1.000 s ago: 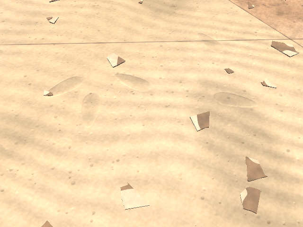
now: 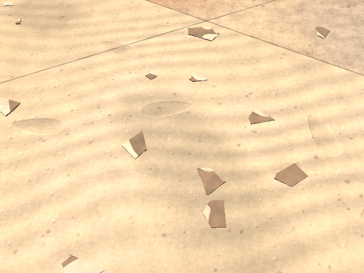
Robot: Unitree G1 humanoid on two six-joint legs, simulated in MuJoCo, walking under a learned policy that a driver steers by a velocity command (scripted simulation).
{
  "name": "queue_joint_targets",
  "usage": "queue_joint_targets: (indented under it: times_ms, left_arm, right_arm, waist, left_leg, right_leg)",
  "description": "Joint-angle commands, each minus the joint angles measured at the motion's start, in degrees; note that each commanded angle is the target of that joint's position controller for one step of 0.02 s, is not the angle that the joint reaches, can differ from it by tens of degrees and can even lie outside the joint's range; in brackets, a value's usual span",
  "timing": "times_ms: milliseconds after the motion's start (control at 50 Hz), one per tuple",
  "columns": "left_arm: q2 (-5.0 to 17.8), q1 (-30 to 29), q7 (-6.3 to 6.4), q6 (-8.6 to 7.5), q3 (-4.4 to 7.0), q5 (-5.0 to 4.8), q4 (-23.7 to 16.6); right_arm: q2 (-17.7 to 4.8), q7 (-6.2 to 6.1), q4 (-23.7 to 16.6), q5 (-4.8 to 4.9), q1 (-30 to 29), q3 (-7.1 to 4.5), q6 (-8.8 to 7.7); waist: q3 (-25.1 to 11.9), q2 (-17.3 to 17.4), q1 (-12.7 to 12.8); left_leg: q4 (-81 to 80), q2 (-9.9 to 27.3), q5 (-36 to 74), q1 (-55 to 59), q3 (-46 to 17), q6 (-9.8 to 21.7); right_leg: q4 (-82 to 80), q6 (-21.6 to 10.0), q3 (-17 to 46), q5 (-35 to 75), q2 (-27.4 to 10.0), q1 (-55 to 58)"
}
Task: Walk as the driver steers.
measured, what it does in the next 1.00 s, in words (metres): steps on the spot: left foot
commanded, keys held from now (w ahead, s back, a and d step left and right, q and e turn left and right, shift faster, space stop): no key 0.70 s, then w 0.14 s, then w+q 0.16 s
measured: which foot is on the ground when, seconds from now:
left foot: up 0.00-0.02, down 0.04-0.96, up 0.98-1.00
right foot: down 0.00-1.00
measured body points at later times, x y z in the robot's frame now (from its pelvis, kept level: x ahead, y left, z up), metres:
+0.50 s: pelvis +0.01 +0.03 +0.00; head +0.02 +0.03 +0.45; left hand +0.12 +0.29 -0.13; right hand +0.11 -0.23 -0.13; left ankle +0.00 +0.15 -0.74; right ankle +0.03 -0.09 -0.74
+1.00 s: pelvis +0.07 +0.00 +0.00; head +0.07 -0.01 +0.45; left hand +0.12 +0.28 -0.13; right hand +0.09 -0.27 -0.15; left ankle -0.01 +0.14 -0.72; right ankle +0.06 -0.10 -0.74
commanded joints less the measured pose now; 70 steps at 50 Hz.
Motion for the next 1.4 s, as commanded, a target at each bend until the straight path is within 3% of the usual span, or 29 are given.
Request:
queue_joint_targets:
  times_ms: [20,40,60,80,100,120,180,320,700,740,780,820,840,880,920,940,960,980,1000,1020,1060,1100,1140,1200,1300,1320,1360,1400]
  left_arm:
    - [6.6,-1.8,0.05,-0.54,0.91,-0.49,-2.2]
    - [5.1,0.7,-0.07,-0.9,0.3,-0.17,-1.2]
    - [4.4,2.7,-0.32,-1.4,0.11,0.88,-0.9]
    - [3.5,3.9,-0.36,-1.49,0.32,0.57,-0.9]
    - [5.5,1.2,-0.24,-1.31,0.53,1.03,-0.4]
    - [6.3,-0.4,-0.14,-1.02,0.94,0.7,-0.5]
    - [5.7,0.1,0.25,-0.23,0.98,0.25,0.6]
    - [4.4,1.3,0.34,-0.73,1.04,-0.15,4.2]
    - [4.7,1.5,1.51,-0.11,1.14,-0.51,14.0]
    - [4.4,2.7,1.56,0.03,1.12,-0.87,15.4]
    - [4.7,1.5,1.43,-0.73,1.28,-1.31,14.9]
    - [2.7,-1.4,0.64,-2.84,0.9,-1.74,13.3]
    - [2.9,-2.5,0.19,-3.74,0.94,-1.85,12.7]
    - [3.0,-1.9,-0.57,-5.19,1.07,-2.21,12.7]
    - [3.1,5.7,-0.92,-6.18,1.68,-2.29,16.0]
    - [4.4,10.5,-0.82,-6.14,2.43,-1.85,18.2]
    - [7.0,17.6,-0.43,-6.11,3.32,-1.45,19.6]
    - [13.5,24.1,-0.43,-6.23,4.61,-1.2,20.1]
    - [10.5,22.1,-0.59,-6.95,3.41,-0.13,19.7]
    - [6.6,16.9,-0.49,-7.51,2.17,-0.43,17.8]
    - [5.1,11.4,-0.7,-7.82,1.43,-0.98,15.7]
    - [2.9,12.5,-0.69,-7.48,0.63,-0.15,16.0]
    - [4.0,14.5,-0.21,-7.31,0.68,0.34,16.2]
    - [6.1,13.6,0.59,-6.88,0.77,0.59,15.2]
    - [7.8,16.9,1.06,-6.21,0.98,-0.51,14.9]
    - [8.1,17.2,1.02,-5.91,1.1,-0.75,14.8]
    - [9.8,16.2,1.19,-5.25,1.56,-0.82,13.8]
    - [11.6,14.6,1.72,-4.21,2.23,-0.6,12.4]
  right_arm:
    - [-3.8,0.63,-2.0,-0.32,2.3,-0.82,-1.41]
    - [-4.7,0.77,-1.8,-1.17,2.9,-0.68,-1.75]
    - [-8.2,0.61,-2.4,-1.66,3.3,-1.14,-1.86]
    - [-8.4,1.02,-1.3,-1.54,0.6,-1.16,-2.02]
    - [-4.6,1.53,-2.6,-1.52,-2.2,-0.24,-2.5]
    - [-4.0,1.6,-2.3,-1.81,-2.2,0.02,-2.87]
    - [-4.8,1.25,-1.1,-1.31,0.4,0.09,-3.91]
    - [-3.9,0.48,0.3,-0.9,2.5,0.63,-3.48]
    - [-3.3,0.54,7.7,-0.61,4.2,1.4,-3.23]
    - [-3.9,0.33,9.1,-0.23,5.8,1.13,-2.9]
    - [-6.0,-0.06,9.0,0.46,6.6,0.53,-2.82]
    - [-9.4,-0.18,10.0,1.19,9.3,-0.53,-3.76]
    - [-9.8,-0.21,10.2,1.19,9.4,-0.82,-4.29]
    - [-8.7,0.35,9.4,1.21,7.4,-0.56,-4.9]
    - [-8.5,0.8,8.0,2.13,2.7,-0.54,-4.31]
    - [-7.5,0.87,7.4,1.94,1.9,-0.3,-4.2]
    - [-4.0,1.08,6.1,1.61,-0.4,0.68,-4.48]
    - [-0.2,0.87,3.6,1.66,-0.2,1.55,-5.3]
    - [-3.5,0.64,3.8,2.82,0.9,0.63,-5.93]
    - [-4.7,1.05,4.5,3.68,2.8,0.2,-6.24]
    - [-4.1,1.5,5.6,2.9,3.4,-0.14,-6.45]
    - [-3.3,2.45,5.7,2.21,2.7,-0.42,-6.07]
    - [-1.4,3.32,4.6,1.97,1.2,-0.09,-5.39]
    - [0.0,3.73,0.6,1.84,-5.2,0.74,-4.97]
    - [0.7,5.52,-4.5,1.47,-13.9,1.79,-4.94]
    - [0.4,5.95,-5.2,1.54,-14.5,1.72,-4.95]
    - [-1.4,6.63,-6.2,1.57,-13.2,0.84,-4.83]
    - [-5.3,6.79,-4.7,1.71,-4.1,-1.22,-4.33]
  waist:
    - [-4.1,-7.3,-2.0]
    - [-4.9,-4.9,-1.7]
    - [-5.6,1.7,0.4]
    - [-5.2,10.2,3.6]
    - [-3.7,8.2,2.0]
    - [-2.6,7.2,1.3]
    - [-1.1,3.8,0.3]
    - [-2.1,-0.8,-0.7]
    - [-0.8,-0.6,-0.4]
    - [-0.9,0.7,-0.6]
    - [3.6,3.9,-1.5]
    - [7.2,9.4,-2.3]
    - [8.9,9.3,-2.5]
    - [8.6,7.7,-1.1]
    - [5.5,6.6,3.4]
    - [3.1,5.3,5.0]
    - [0.6,-1.9,7.8]
    - [-3.0,-17.0,8.6]
    - [-1.5,-13.0,7.1]
    - [2.8,-8.1,4.1]
    - [5.2,-6.1,1.8]
    - [3.6,-6.5,1.8]
    - [2.7,-5.4,2.1]
    - [5.1,-3.9,2.6]
    - [7.2,-3.4,4.2]
    - [7.1,-3.5,3.7]
    - [4.0,-5.6,1.0]
    - [-2.7,-8.1,-4.9]
  left_leg:
    - [-15.2,-1.3,8.9,10.3,2.1,1.7]
    - [-17.8,1.1,14.9,15.0,-0.9,2.8]
    - [-17.2,7.2,24.5,17.8,-6.5,4.9]
    - [-18.0,8.3,14.0,8.2,-8.0,8.2]
    - [-19.8,6.1,6.0,4.2,-6.9,7.8]
    - [-19.7,4.4,2.9,3.1,-5.1,6.1]
    - [-17.7,2.4,5.6,4.2,-2.6,4.1]
    - [-15.6,1.2,10.0,7.1,-1.3,4.5]
    - [-17.3,-0.4,12.0,7.8,0.2,4.4]
    - [-18.7,-1.0,-3.1,7.5,0.0,5.6]
    - [-22.7,2.8,-21.5,5.8,-6.7,9.6]
    - [-30.6,13.3,-28.7,7.7,-20.9,15.4]
    - [-32.3,16.3,-26.4,6.8,-24.8,17.4]
    - [-30.9,15.1,-17.8,7.5,-23.1,16.6]
    - [-26.7,8.5,-10.3,1.0,-14.7,13.0]
    - [-22.1,5.2,-5.5,-3.3,-11.4,11.3]
    - [-8.8,0.4,-1.8,-9.9,-6.0,8.2]
    - [9.2,-6.2,-6.7,-20.3,0.4,5.0]
    - [22.0,-4.6,-12.2,-23.9,-5.7,5.3]
    - [26.3,-1.5,-6.9,-27.2,-8.4,6.7]
    - [25.0,1.2,3.1,-27.8,-8.0,7.9]
    - [22.8,2.4,9.3,-24.8,-5.8,7.5]
    - [21.8,2.7,12.5,-24.8,-3.5,6.0]
    - [12.5,2.9,17.4,-24.7,-1.2,4.4]
    - [-0.3,1.8,21.3,-20.2,5.4,6.1]
    - [-1.8,1.3,20.2,-19.3,6.1,7.1]
    - [-2.8,-1.8,16.7,-13.8,8.7,9.5]
    - [-2.3,-5.8,12.4,-1.7,10.3,12.5]
  right_leg:
    - [-7.8,-7.1,13.4,-2.0,-12.6,-0.3]
    - [-6.7,-4.0,12.5,-3.3,-10.8,-2.2]
    - [-1.7,-1.1,8.6,-5.8,-7.0,-4.6]
    - [-1.7,1.4,2.9,-7.1,-3.2,1.0]
    - [-1.0,2.5,3.1,-4.0,-3.7,5.0]
    - [-0.7,2.1,3.3,-2.6,-3.6,5.2]
    - [-1.5,0.5,5.0,0.6,-4.8,4.0]
    - [-1.5,1.1,5.1,5.2,-4.9,4.5]
    - [-2.5,1.6,4.5,8.4,-4.9,7.6]
    - [-1.0,1.2,2.0,-6.9,-2.5,6.1]
    - [3.5,0.5,-0.3,-21.4,-0.9,-2.0]
    - [13.2,0.8,-3.6,-14.7,-1.6,-8.9]
    - [16.3,0.3,-2.1,-13.3,-4.0,-10.7]
    - [12.7,-0.7,-1.5,-16.3,-5.3,-9.4]
    - [-2.0,-0.6,-4.6,-5.6,-2.9,7.8]
    - [-2.8,0.6,-3.9,-0.6,-2.4,16.8]
    - [-7.3,-0.7,5.9,-5.5,-9.7,24.9]
    - [-15.5,-7.4,27.6,-14.3,-22.2,32.1]
    - [-17.6,-12.1,35.9,-18.2,-27.8,27.8]
    - [-18.0,-10.6,30.5,-19.8,-26.4,25.6]
    - [-19.4,-5.7,18.3,-10.5,-21.9,23.1]
    - [-18.7,-2.7,7.1,4.6,-17.9,22.3]
    - [-18.7,-3.4,1.8,13.0,-17.1,21.4]
    - [-21.0,-4.2,-3.2,16.1,-16.9,17.5]
    - [-20.5,-3.9,-10.2,21.3,-17.9,18.3]
    - [-19.0,-3.7,-11.2,25.7,-18.5,20.0]
    - [-12.6,-2.8,-13.3,45.6,-19.5,23.1]
    - [1.7,-2.0,-14.2,61.2,-19.9,23.3]
Velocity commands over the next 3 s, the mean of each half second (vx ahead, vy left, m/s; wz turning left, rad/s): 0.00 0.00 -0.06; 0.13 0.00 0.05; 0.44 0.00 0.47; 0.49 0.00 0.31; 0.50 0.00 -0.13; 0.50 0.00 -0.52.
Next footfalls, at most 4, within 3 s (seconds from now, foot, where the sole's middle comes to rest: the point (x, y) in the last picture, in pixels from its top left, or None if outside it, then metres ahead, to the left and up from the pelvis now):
0.04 left None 0.04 0.15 -0.77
1.44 left None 0.41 0.17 -0.77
1.96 right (169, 202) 0.76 0.10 -0.77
2.46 left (92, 173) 0.90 0.44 -0.77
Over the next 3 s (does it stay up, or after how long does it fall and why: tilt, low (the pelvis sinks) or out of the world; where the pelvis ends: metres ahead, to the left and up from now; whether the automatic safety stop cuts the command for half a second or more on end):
stays up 1.06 0.31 -0.02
